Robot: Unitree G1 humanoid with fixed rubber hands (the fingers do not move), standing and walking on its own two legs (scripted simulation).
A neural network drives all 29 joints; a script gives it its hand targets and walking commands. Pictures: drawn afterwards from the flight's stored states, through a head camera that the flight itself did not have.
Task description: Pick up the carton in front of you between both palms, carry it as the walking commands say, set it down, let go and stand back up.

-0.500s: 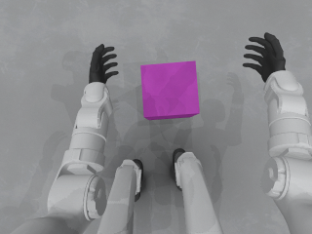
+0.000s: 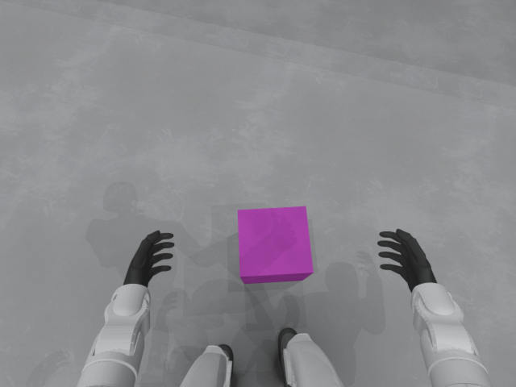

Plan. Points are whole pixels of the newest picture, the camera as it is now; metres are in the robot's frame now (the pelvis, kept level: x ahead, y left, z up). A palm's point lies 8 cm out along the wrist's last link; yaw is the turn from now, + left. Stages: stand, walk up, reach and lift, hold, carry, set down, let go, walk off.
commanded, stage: let go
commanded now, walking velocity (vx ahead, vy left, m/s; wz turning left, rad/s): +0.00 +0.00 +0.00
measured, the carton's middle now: (272, 248) +0.42 -0.04 -0.61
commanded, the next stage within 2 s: stand in 0.70 s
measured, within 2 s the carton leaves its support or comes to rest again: neither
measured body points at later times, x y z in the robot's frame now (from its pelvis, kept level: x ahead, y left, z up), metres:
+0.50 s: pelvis +0.02 +0.04 +0.04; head +0.04 +0.04 +0.49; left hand +0.20 +0.27 -0.03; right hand +0.20 -0.20 -0.04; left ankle -0.02 +0.14 -0.70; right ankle +0.03 -0.10 -0.70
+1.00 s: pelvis +0.03 +0.02 +0.03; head +0.04 +0.02 +0.48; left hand +0.16 +0.32 -0.06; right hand +0.18 -0.26 -0.06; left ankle -0.02 +0.14 -0.70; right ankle +0.03 -0.10 -0.70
